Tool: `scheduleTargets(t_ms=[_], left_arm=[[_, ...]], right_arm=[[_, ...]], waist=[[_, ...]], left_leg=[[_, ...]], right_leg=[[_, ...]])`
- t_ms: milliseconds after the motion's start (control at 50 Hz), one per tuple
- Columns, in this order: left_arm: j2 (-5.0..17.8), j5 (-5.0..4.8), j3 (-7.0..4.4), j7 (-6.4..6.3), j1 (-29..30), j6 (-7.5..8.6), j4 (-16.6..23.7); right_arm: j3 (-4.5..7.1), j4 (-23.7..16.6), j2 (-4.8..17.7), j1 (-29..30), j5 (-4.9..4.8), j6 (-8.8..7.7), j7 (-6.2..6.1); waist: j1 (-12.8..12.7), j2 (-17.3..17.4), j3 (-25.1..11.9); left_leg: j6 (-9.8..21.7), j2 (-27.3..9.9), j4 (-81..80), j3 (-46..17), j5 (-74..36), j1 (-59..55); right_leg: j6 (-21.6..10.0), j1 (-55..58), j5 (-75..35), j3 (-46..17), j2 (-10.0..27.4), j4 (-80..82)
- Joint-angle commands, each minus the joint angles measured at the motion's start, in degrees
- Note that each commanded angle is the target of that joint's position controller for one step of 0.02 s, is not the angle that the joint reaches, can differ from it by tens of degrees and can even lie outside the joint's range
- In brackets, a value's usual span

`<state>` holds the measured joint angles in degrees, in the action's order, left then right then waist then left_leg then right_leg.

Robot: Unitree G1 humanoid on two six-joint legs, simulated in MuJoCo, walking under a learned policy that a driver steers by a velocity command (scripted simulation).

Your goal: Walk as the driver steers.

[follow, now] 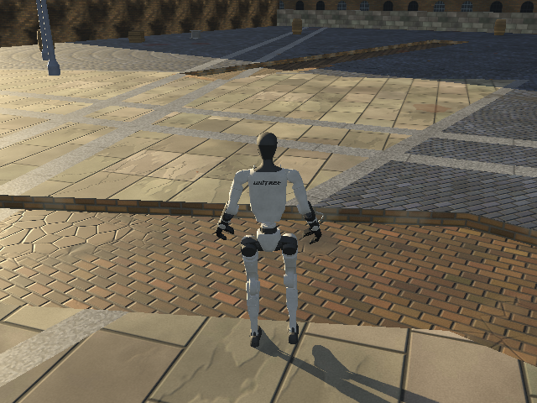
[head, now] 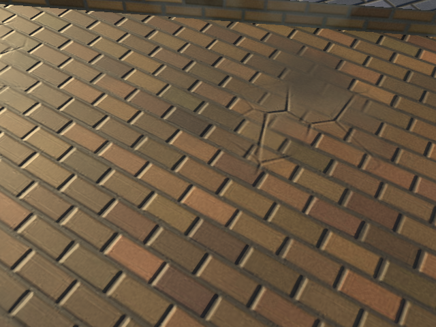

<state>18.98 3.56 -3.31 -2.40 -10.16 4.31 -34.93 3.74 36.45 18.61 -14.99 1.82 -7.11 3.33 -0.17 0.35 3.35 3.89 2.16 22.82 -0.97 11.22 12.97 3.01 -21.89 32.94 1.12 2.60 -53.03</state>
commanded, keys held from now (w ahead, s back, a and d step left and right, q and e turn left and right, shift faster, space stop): q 0.24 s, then w+q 0.02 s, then w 0.02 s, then w+e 0.72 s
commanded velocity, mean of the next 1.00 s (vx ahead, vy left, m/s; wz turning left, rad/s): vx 0.27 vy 0.00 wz -0.02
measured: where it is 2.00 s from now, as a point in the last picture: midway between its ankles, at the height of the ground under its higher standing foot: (255, 246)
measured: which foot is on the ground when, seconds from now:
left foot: down 0.00-0.44, up 0.46-0.94, down 0.96-1.00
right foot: up 0.00-0.42, down 0.44-0.98, up 1.00-1.00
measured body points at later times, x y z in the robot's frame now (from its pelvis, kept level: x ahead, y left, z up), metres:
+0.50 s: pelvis +0.06 -0.03 -0.02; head +0.08 -0.02 +0.43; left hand +0.10 +0.24 -0.14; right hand +0.23 -0.25 -0.12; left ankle +0.00 +0.09 -0.72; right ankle +0.03 -0.12 -0.75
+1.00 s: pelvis +0.31 +0.04 -0.15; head +0.33 +0.04 +0.30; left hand +0.18 +0.28 -0.28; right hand +0.55 -0.17 -0.21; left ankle +0.40 +0.16 -0.90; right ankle +0.05 -0.12 -0.70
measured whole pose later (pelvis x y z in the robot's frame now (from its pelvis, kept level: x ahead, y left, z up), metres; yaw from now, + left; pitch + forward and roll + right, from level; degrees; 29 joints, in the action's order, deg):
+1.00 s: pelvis +0.31 +0.04 -0.15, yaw -5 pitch +2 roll -3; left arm 11.0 -1.9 -1.5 -1.3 -37.5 1.8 -54.2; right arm 0.5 38.7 12.0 -1.2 -1.4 -6.9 1.8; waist -7.8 2.6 -1.8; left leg -0.2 -3.1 20.1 -3.1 -2.8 19.2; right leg -2.6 -9.1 48.5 -11.8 -8.3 -78.5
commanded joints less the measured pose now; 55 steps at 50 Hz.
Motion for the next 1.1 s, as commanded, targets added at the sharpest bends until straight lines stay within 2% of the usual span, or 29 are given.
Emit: scheduleTargets(t_ms=[20,100,240,300,380,440,460,480,500,540,580,640,700,720,740,760,780,820,880,900,920,960,980,1000,1020,1040,1060,1080,1100], left_arm=[[6.4,0.64,-1.16,-0.45,0.0,0.78,3.8],[5.6,-0.09,0.11,0.8,-2.6,-0.38,1.3],[4.0,-0.02,2.32,0.41,-1.5,-1.55,0.6],[2.9,0.91,3.4,1.05,-1.2,-1.33,-0.2],[1.4,-0.49,3.93,4.07,-3.0,0.23,-1.5],[2.5,-0.86,3.39,4.66,-10.6,2.91,-2.6],[7.0,-0.49,1.9,4.01,-18.1,3.98,-4.1],[11.0,-0.39,0.27,4.12,-20.3,4.42,-4.3],[6.7,-0.1,0.54,4.3,-18.6,4.01,-4.4],[0.0,-0.43,2.14,4.5,-13.4,3.3,-3.8],[-3.3,-0.57,3.04,4.31,-13.0,2.91,-4.7],[-0.1,-0.27,1.87,5.34,-17.9,2.67,-7.8],[1.0,1.17,1.44,5.96,-17.9,3.08,-8.1],[-3.0,2.24,2.33,4.93,-23.1,3.37,-11.6],[-3.0,0.85,2.26,3.82,-28.0,3.51,-12.9],[-4.3,0.77,2.52,3.29,-32.1,3.28,-14.7],[-6.1,0.26,3.1,3.35,-31.2,2.9,-14.8],[-2.9,0.72,2.98,5.36,-29.3,1.43,-14.6],[0.3,0.74,2.16,7.47,-23.4,2.05,-13.4],[-0.2,-9.68,-0.23,2.59,-22.0,0.28,-12.8],[0.1,-8.8,0.35,0.26,-21.7,-1.36,-14.4],[-0.7,-5.68,0.18,-0.47,-23.2,-2.98,-15.9],[-4.4,-4.6,0.51,0.2,-24.6,-2.48,-17.0],[-9.1,-6.89,1.98,0.63,-33.5,-1.8,-17.0],[-5.8,-8.45,2.12,0.7,-34.6,-0.42,-14.6],[-5.9,-10.03,2.33,0.18,-27.9,0.08,-9.3],[-3.0,-8.9,0.95,-1.71,-18.4,-0.51,-7.7],[-1.2,-8.07,0.43,-2.19,-14.2,-1.42,-6.3],[-3.1,-6.28,0.62,-2.16,-12.5,-2.81,-6.1]], right_arm=[[1.96,-4.5,7.4,-1.0,-0.43,0.49,-0.94],[1.83,-6.5,8.2,-0.3,0.81,0.37,-1.28],[1.71,-8.2,8.5,-2.2,0.83,0.54,0.02],[1.06,-7.6,6.5,-3.6,0.15,1.19,0.15],[0.16,-5.9,6.4,0.1,-0.74,2.76,0.18],[-1.47,-3.7,3.2,0.3,0.49,3.03,-0.4],[-2.47,-4.0,-0.5,0.4,0.68,2.74,-0.69],[-1.99,-6.2,0.6,2.6,3.33,2.14,-1.0],[-1.4,-5.1,2.7,3.9,3.28,1.68,-2.14],[-1.69,-2.6,2.8,3.6,3.68,1.99,-3.61],[-2.77,-1.5,0.5,4.3,4.37,2.01,-2.75],[-4.0,-2.0,-3.0,10.6,2.86,2.71,-1.24],[-4.22,-2.4,-2.4,10.7,4.54,2.67,-0.05],[-4.38,-3.0,-2.6,13.6,4.11,2.54,-0.57],[-4.38,-2.7,-2.2,15.0,4.69,2.36,-1.01],[-4.59,-2.9,-2.6,18.8,4.51,2.43,-1.19],[-5.2,-1.6,-4.1,19.3,4.29,2.36,-1.1],[-6.44,-2.9,-7.0,21.2,3.87,3.23,-0.32],[-5.76,-3.2,-3.4,18.5,3.66,3.83,-0.31],[-1.72,-3.5,2.1,18.9,-6.63,1.43,-1.66],[-1.1,-1.3,3.0,15.5,-7.38,0.13,-2.0],[0.16,3.6,1.5,0.6,-4.28,-0.35,-2.18],[0.93,8.5,1.5,-14.5,-4.02,0.74,-2.24],[0.81,11.2,3.6,-20.1,-2.17,1.02,-1.67],[1.77,10.7,5.5,-19.6,-2.18,2.61,-1.2],[3.65,14.3,10.7,-19.4,-3.22,3.66,-1.33],[1.62,13.1,2.8,-11.3,-2.43,3.68,-2.53],[0.41,11.5,0.9,-4.1,-1.47,2.55,-2.76],[-0.36,11.7,-1.0,1.0,-1.96,1.75,-2.46]], waist=[[-1.4,4.5,-6.2],[-1.4,4.7,-7.3],[2.0,5.4,-8.1],[4.9,5.7,-6.0],[3.5,4.0,-3.6],[-0.5,2.4,-4.9],[-3.2,-5.4,-5.9],[-4.3,-12.5,-5.2],[-4.7,-2.3,-2.7],[-2.6,-1.5,-3.4],[-1.6,-0.9,-2.7],[-4.6,-2.8,-0.9],[-3.6,-4.1,-2.0],[-5.9,-2.6,-0.7],[-8.6,-3.8,-1.4],[-11.0,-3.8,0.3],[-10.7,-1.3,1.5],[-9.5,-3.6,1.7],[-4.7,-2.8,3.5],[-4.9,0.5,6.3],[-3.2,1.9,4.3],[1.7,-0.2,-6.4],[6.6,1.9,-13.3],[5.4,12.6,-21.8],[5.7,17.4,-26.8],[5.0,18.8,-25.6],[3.7,3.4,-15.7],[1.4,2.1,-9.9],[-1.0,-1.4,-4.0]], left_leg=[[13.4,-16.5,-8.0,-16.7,-31.0,-8.2],[13.1,-13.4,-8.5,-15.7,-26.4,-5.4],[13.1,-12.6,-2.0,-22.3,-21.9,-5.2],[11.8,-11.7,-4.2,-26.3,9.9,-4.0],[10.6,-10.2,-2.6,-26.7,24.2,3.5],[8.5,-8.1,6.9,-24.3,20.5,14.1],[1.9,-1.6,23.2,-15.7,20.2,25.1],[-4.2,3.9,38.5,-8.8,25.1,40.6],[-5.1,1.5,44.8,-13.0,20.8,46.8],[-6.9,-3.2,50.5,-9.0,11.7,45.2],[-7.7,-6.0,45.1,-5.1,6.1,39.9],[-8.6,-6.1,33.3,1.3,-0.7,31.2],[-5.9,-4.9,34.8,3.3,-6.9,23.4],[-6.3,-8.1,28.8,-5.8,-16.0,35.4],[-7.1,-7.1,22.4,-5.1,-19.5,45.1],[-7.6,-7.8,18.6,-5.3,-20.9,50.5],[-7.9,-8.8,11.3,-6.2,-28.8,46.8],[-6.0,-5.7,8.1,1.5,-32.4,19.2],[-4.8,-6.0,10.2,1.5,-25.1,3.6],[-4.0,-4.4,0.8,-8.1,-25.2,7.8],[-3.5,-5.9,-6.9,-8.3,-30.5,9.6],[-3.5,-7.8,-9.1,-4.0,-46.0,-12.1],[-1.6,-14.3,2.3,-7.6,-50.4,-36.0],[3.2,-24.4,21.2,-13.5,-63.8,-56.2],[7.3,-27.3,17.8,-20.8,-51.4,-55.2],[14.1,-33.3,5.5,-32.4,-14.1,-48.5],[11.8,-28.8,-6.7,-31.1,6.3,-30.8],[14.9,-31.5,-8.2,-31.1,7.5,-17.5],[13.6,-30.2,-9.3,-27.1,4.2,-5.4]], right_leg=[[0.0,-9.5,-2.8,-5.6,1.3,-8.2],[1.9,-8.2,-12.0,-4.7,-0.4,-7.3],[3.7,-7.7,-10.0,-3.4,-0.6,1.2],[2.1,-8.2,-7.2,-2.3,-0.6,7.0],[-0.9,1.6,-11.8,2.3,-3.7,19.6],[-7.8,17.3,-15.1,-2.6,-2.0,24.4],[-17.3,26.5,-20.7,-19.0,7.9,29.7],[-30.8,31.4,-23.0,-45.1,18.2,36.8],[-30.1,33.4,-22.5,-43.3,20.4,38.2],[-24.0,29.1,-20.7,-31.8,13.6,37.3],[-20.8,22.7,-28.6,-22.9,8.6,36.8],[-20.6,14.6,-32.1,-16.6,4.3,38.3],[-20.7,7.5,-34.8,-16.5,3.5,33.4],[-20.2,18.7,-27.9,-20.5,4.9,28.7],[-20.3,30.2,-24.1,-21.4,4.7,25.7],[-20.1,33.7,-21.8,-23.8,5.5,22.6],[-18.8,28.4,-18.7,-22.4,3.5,18.5],[-18.7,1.2,-12.2,-20.0,-1.0,21.3],[-17.6,-9.4,-8.4,-24.6,-0.5,17.3],[-14.2,0.9,-19.2,-28.9,-0.6,12.6],[-12.1,9.5,-25.5,-26.3,-1.7,3.2],[-8.6,6.8,-26.0,-20.2,-6.1,-19.9],[-6.2,-11.9,4.1,-16.4,-9.8,-37.2],[-4.3,-31.4,19.8,-16.1,-9.5,-58.6],[-2.7,-37.3,16.6,-14.4,-4.9,-65.5],[-1.4,-45.2,9.0,-9.0,-3.2,-69.4],[-1.4,-43.1,-3.6,-4.1,0.4,-66.2],[-2.1,-38.2,-10.0,-6.1,2.2,-62.3],[-2.3,-34.1,-9.1,-7.4,3.9,-59.7]])
Keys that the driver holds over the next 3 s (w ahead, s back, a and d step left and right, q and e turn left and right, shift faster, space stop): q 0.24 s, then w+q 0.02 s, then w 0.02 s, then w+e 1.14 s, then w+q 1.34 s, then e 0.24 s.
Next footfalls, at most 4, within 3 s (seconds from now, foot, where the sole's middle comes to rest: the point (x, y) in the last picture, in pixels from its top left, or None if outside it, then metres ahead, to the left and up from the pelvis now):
0.44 right None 0.07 -0.11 -0.78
0.96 left None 0.43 0.16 -0.94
1.42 right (272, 283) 0.65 -0.17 -0.94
1.98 left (243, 198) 1.00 -0.08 -0.94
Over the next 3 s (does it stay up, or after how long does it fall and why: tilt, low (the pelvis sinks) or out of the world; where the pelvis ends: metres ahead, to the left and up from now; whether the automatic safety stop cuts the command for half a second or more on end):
stays up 1.34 -0.13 -0.18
